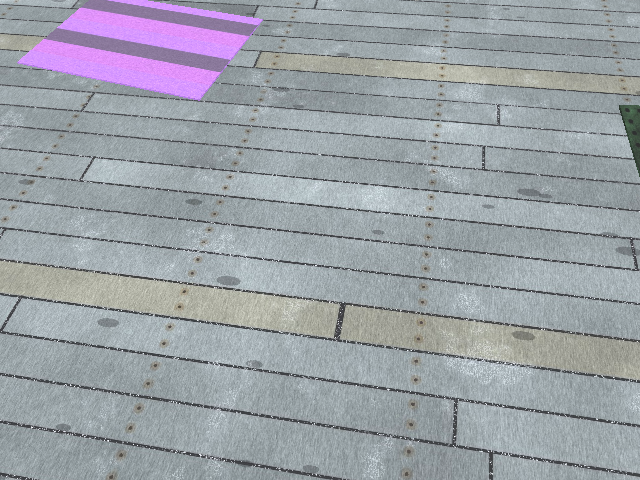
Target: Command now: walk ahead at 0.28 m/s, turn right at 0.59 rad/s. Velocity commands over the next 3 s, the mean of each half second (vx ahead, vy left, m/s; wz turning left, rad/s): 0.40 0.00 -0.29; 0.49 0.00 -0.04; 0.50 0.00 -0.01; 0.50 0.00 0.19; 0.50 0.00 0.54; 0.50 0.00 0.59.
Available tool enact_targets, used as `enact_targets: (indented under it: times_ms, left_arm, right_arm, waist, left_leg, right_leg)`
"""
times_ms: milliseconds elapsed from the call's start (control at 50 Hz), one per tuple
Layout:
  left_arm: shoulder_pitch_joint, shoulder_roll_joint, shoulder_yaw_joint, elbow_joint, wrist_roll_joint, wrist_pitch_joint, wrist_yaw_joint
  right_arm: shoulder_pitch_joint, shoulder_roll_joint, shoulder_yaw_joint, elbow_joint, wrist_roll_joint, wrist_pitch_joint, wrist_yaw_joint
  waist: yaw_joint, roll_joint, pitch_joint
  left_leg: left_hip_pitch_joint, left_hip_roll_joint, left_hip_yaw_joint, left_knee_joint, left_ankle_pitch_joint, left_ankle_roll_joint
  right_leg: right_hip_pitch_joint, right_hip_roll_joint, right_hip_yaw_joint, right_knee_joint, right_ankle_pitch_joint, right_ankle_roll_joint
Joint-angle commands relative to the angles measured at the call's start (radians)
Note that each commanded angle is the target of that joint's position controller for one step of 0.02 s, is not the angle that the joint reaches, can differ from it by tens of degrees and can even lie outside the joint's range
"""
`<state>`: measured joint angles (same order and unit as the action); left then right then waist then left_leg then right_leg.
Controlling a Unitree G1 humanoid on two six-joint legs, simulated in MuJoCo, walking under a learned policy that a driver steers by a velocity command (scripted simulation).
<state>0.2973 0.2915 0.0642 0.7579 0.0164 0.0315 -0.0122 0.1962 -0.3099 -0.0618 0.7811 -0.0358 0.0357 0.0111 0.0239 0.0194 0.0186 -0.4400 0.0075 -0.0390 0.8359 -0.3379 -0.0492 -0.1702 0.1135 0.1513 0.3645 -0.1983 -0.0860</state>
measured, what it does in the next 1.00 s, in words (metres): walks ahead: left foot, then right foot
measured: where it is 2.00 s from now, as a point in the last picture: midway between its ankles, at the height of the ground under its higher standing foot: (396, 279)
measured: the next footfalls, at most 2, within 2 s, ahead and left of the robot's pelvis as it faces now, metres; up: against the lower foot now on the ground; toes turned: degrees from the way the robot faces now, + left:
left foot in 0.16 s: +0.12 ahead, +0.13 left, +0.00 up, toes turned -8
right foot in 0.62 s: +0.38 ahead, -0.12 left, +0.00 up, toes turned -10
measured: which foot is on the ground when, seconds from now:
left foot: up 0.00-0.14, down 0.16-0.62, up 0.64-1.00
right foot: down 0.00-0.16, up 0.18-0.60, down 0.62-1.00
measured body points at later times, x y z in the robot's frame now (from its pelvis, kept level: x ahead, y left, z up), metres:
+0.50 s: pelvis +0.17 +0.01 +0.00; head +0.20 +0.02 +0.44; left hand +0.38 +0.23 -0.11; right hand +0.10 -0.24 -0.13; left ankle +0.08 +0.13 -0.75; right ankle +0.28 -0.13 -0.71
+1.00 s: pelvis +0.43 -0.07 +0.00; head +0.46 -0.08 +0.44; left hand +0.42 +0.19 -0.14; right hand +0.56 -0.33 -0.12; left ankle +0.61 +0.05 -0.69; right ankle +0.34 -0.11 -0.75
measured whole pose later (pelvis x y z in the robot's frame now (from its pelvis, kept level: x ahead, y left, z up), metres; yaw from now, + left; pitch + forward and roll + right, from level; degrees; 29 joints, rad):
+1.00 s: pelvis +0.43 -0.07 +0.00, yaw -7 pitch +1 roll -1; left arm 0.44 0.22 0.02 0.97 0.01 -0.08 -0.01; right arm 0.10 -0.25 -0.03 0.83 -0.03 -0.02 0.04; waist 0.05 0.04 0.04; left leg -0.64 0.10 0.03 0.75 -0.03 0.02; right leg 0.05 0.11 -0.06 0.17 -0.23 -0.09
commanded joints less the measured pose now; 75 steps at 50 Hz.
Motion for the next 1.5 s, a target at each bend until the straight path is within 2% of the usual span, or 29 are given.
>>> enact_targets:
  times_ms: [20,100,140,160,180,200,220,260,300,360,500,560,600,620,640,660,680,720,820,1040,1100,1140,1160,1180,1200,1220,1280,1340,1500]
  left_arm:
    - [0.049,0.189,0.050,-0.037,0.006,-0.024,0.002]
    - [0.027,0.176,0.046,-0.036,0.009,-0.039,-0.007]
    - [-0.016,0.154,0.038,-0.037,0.002,-0.043,-0.002]
    - [-0.017,0.110,0.024,-0.039,0.000,-0.053,0.003]
    - [-0.026,0.023,-0.003,-0.065,-0.011,-0.066,0.001]
    - [-0.044,0.074,0.007,-0.082,0.000,-0.068,0.007]
    - [-0.033,0.120,0.016,-0.069,0.017,-0.068,0.006]
    - [-0.038,0.109,0.013,-0.028,0.024,-0.077,-0.018]
    - [-0.031,0.103,0.010,-0.024,0.034,-0.069,-0.035]
    - [-0.120,0.080,-0.002,-0.044,0.031,-0.065,-0.041]
    - [-0.331,0.031,-0.036,-0.110,0.017,-0.065,-0.051]
    - [-0.275,0.059,-0.026,-0.095,0.018,-0.068,-0.032]
    - [-0.042,0.097,-0.005,-0.013,0.028,-0.082,-0.011]
    - [0.122,0.161,0.014,0.018,0.048,-0.091,0.004]
    - [0.169,0.265,0.037,0.025,0.057,-0.088,0.011]
    - [0.141,0.211,0.032,0.030,0.011,-0.079,0.006]
    - [0.040,0.155,0.016,0.026,0.004,-0.080,0.004]
    - [-0.020,0.068,-0.009,0.032,0.010,-0.099,-0.002]
    - [0.022,0.072,-0.008,0.088,-0.007,-0.128,0.001]
    - [0.213,0.071,-0.019,0.217,-0.001,-0.122,0.016]
    - [0.188,0.086,-0.018,0.234,0.007,-0.117,0.026]
    - [0.162,0.101,-0.015,0.239,0.011,-0.111,0.029]
    - [0.144,0.098,-0.018,0.232,0.004,-0.110,0.028]
    - [0.180,0.030,-0.036,0.193,-0.018,-0.114,0.021]
    - [0.259,0.018,-0.029,0.208,-0.027,-0.113,0.016]
    - [0.171,0.091,-0.009,0.197,-0.001,-0.109,0.020]
    - [0.062,0.033,-0.014,0.173,0.012,-0.100,0.006]
    - [0.082,-0.004,-0.021,0.182,0.025,-0.071,-0.011]
    - [-0.249,-0.022,-0.033,0.075,0.010,-0.071,-0.022]
  right_arm:
    - [-0.126,-0.074,-0.010,-0.104,0.002,-0.042,0.002]
    - [-0.092,-0.067,0.000,-0.104,0.016,-0.066,-0.002]
    - [0.026,-0.045,0.005,-0.067,0.014,-0.082,-0.016]
    - [0.101,-0.077,-0.002,-0.048,0.006,-0.094,-0.028]
    - [0.188,-0.165,-0.016,-0.045,-0.011,-0.101,-0.039]
    - [0.231,-0.260,-0.044,-0.014,-0.012,-0.096,-0.035]
    - [0.187,-0.202,-0.036,-0.012,-0.001,-0.093,-0.027]
    - [0.139,-0.084,-0.005,-0.026,0.013,-0.104,-0.012]
    - [0.112,-0.097,-0.007,-0.016,0.016,-0.113,-0.016]
    - [0.167,-0.076,-0.003,0.023,0.025,-0.129,-0.004]
    - [0.260,-0.092,-0.007,0.094,0.024,-0.128,-0.001]
    - [0.254,-0.114,-0.010,0.112,0.024,-0.122,-0.006]
    - [0.251,-0.114,-0.007,0.123,0.029,-0.113,-0.009]
    - [0.247,-0.081,0.006,0.097,0.032,-0.113,-0.008]
    - [0.354,0.051,0.034,0.065,0.051,-0.111,-0.003]
    - [0.296,-0.086,0.001,0.084,0.022,-0.105,-0.013]
    - [0.217,-0.089,-0.005,0.062,0.023,-0.108,-0.007]
    - [0.163,-0.050,0.003,0.068,0.015,-0.108,0.003]
    - [0.139,-0.011,0.011,0.073,-0.002,-0.067,0.027]
    - [-0.255,0.017,0.040,-0.053,0.009,-0.078,0.029]
    - [-0.221,-0.004,0.033,-0.049,0.009,-0.087,0.020]
    - [-0.023,-0.038,0.014,0.017,0.007,-0.098,0.002]
    - [0.155,-0.071,-0.001,0.072,-0.007,-0.107,-0.010]
    - [0.301,-0.171,-0.028,0.095,-0.033,-0.109,-0.024]
    - [0.287,-0.187,-0.038,0.101,-0.007,-0.095,-0.014]
    - [0.174,-0.139,-0.030,0.087,0.025,-0.090,-0.007]
    - [0.048,0.000,0.009,0.096,0.023,-0.109,-0.003]
    - [0.103,-0.009,0.006,0.138,0.028,-0.135,-0.002]
    - [0.238,-0.026,0.008,0.202,0.030,-0.137,-0.004]
  waist:
    - [0.043,-0.130,0.022]
    - [0.013,-0.136,0.021]
    - [-0.069,-0.088,0.021]
    - [-0.104,-0.020,-0.003]
    - [-0.136,0.165,-0.056]
    - [-0.129,0.199,-0.011]
    - [-0.078,0.096,0.073]
    - [-0.052,0.037,0.114]
    - [-0.035,0.135,0.054]
    - [-0.042,0.078,0.056]
    - [-0.086,0.097,0.067]
    - [-0.041,0.091,0.043]
    - [0.065,0.042,-0.089]
    - [0.131,-0.033,-0.202]
    - [0.074,-0.294,-0.326]
    - [0.090,-0.163,-0.278]
    - [0.042,-0.116,-0.119]
    - [-0.002,-0.075,0.001]
    - [-0.048,-0.073,0.016]
    - [0.037,-0.078,0.087]
    - [-0.004,-0.083,0.065]
    - [-0.090,-0.088,-0.045]
    - [-0.166,-0.068,-0.137]
    - [-0.182,0.071,-0.274]
    - [-0.130,0.210,-0.363]
    - [-0.098,0.057,-0.202]
    - [-0.014,-0.010,0.030]
    - [0.013,0.030,0.025]
    - [-0.054,0.035,0.077]
  left_leg:
    - [-0.132,-0.012,-0.008,-0.104,-0.013,0.010]
    - [0.065,-0.038,0.011,-0.245,-0.013,0.048]
    - [0.346,-0.046,0.031,-0.425,0.107,0.075]
    - [0.508,0.018,-0.041,-0.465,0.059,0.088]
    - [0.621,0.248,-0.355,-0.609,-0.241,0.144]
    - [0.548,0.380,-0.676,-0.718,-0.480,0.235]
    - [0.473,0.377,-0.641,-0.701,-0.500,0.262]
    - [0.401,0.246,-0.382,-0.681,-0.195,0.198]
    - [0.402,0.203,-0.318,-0.714,-0.080,0.214]
    - [0.426,0.182,-0.213,-0.717,0.160,0.234]
    - [0.395,0.175,-0.083,-0.683,0.476,0.216]
    - [0.428,0.211,-0.072,-0.586,0.718,0.194]
    - [0.393,0.156,-0.003,-0.283,0.891,0.160]
    - [0.217,0.115,0.027,-0.015,0.617,0.143]
    - [-0.113,-0.052,0.084,0.339,-0.117,0.102]
    - [-0.187,-0.041,-0.025,0.429,-0.150,0.122]
    - [-0.215,0.016,-0.031,0.425,-0.054,0.134]
    - [-0.137,0.074,-0.021,0.321,0.038,0.133]
    - [-0.142,0.096,0.029,0.231,0.110,0.088]
    - [-0.195,0.046,0.119,-0.215,0.338,0.095]
    - [-0.102,0.001,0.131,-0.272,0.235,0.144]
    - [0.137,-0.060,0.149,-0.328,0.182,0.186]
    - [0.387,-0.013,0.098,-0.366,0.221,0.222]
    - [0.684,0.257,-0.234,-0.377,0.121,0.300]
    - [0.801,0.427,-0.661,-0.513,0.123,0.414]
    - [0.666,0.375,-0.548,-0.542,0.067,0.382]
    - [0.320,0.230,-0.235,-0.652,0.201,0.272]
    - [0.256,0.207,-0.147,-0.694,0.314,0.281]
    - [0.345,0.145,-0.012,-0.729,0.458,0.240]
  right_leg:
    - [0.085,-0.262,0.358,-0.151,-0.281,-0.179]
    - [-0.040,-0.240,0.375,-0.120,-0.274,-0.155]
    - [-0.210,-0.181,0.332,-0.046,-0.280,-0.101]
    - [-0.325,-0.129,0.277,0.057,-0.314,-0.060]
    - [-0.443,-0.022,0.119,0.325,-0.372,-0.006]
    - [-0.556,0.058,0.016,0.509,-0.396,-0.003]
    - [-0.588,-0.027,0.037,0.623,-0.314,-0.009]
    - [-0.522,-0.076,0.032,0.614,-0.169,0.008]
    - [-0.514,-0.090,-0.041,0.649,-0.086,0.045]
    - [-0.551,-0.129,-0.101,0.620,-0.016,0.076]
    - [-0.384,-0.134,-0.219,0.272,0.078,0.066]
    - [-0.241,-0.097,-0.231,0.200,0.041,0.016]
    - [0.065,-0.057,-0.240,0.109,0.050,-0.031]
    - [0.307,-0.239,-0.049,0.077,-0.097,-0.076]
    - [0.541,-0.544,0.443,-0.020,-0.234,-0.183]
    - [0.438,-0.523,0.554,-0.101,-0.274,-0.193]
    - [0.307,-0.472,0.376,-0.107,-0.226,-0.169]
    - [0.111,-0.362,0.154,-0.139,0.106,-0.105]
    - [0.060,-0.313,0.020,-0.231,0.218,-0.126]
    - [0.232,-0.302,-0.092,-0.216,0.510,-0.094]
    - [0.304,-0.324,-0.109,-0.118,0.756,-0.083]
    - [0.302,-0.304,-0.133,0.116,0.960,-0.058]
    - [0.175,-0.270,-0.160,0.325,0.821,-0.041]
    - [-0.108,-0.181,-0.212,0.670,0.387,-0.011]
    - [-0.362,-0.006,-0.158,0.954,-0.320,0.007]
    - [-0.450,-0.083,-0.072,0.986,-0.251,-0.008]
    - [-0.371,-0.185,-0.090,0.812,-0.105,-0.002]
    - [-0.324,-0.195,-0.119,0.751,-0.072,0.031]
    - [-0.437,-0.203,-0.205,0.367,0.197,0.075]
Over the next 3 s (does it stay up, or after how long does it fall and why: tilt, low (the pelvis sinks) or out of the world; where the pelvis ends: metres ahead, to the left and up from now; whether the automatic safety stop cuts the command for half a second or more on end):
stays up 1.51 -0.04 -0.01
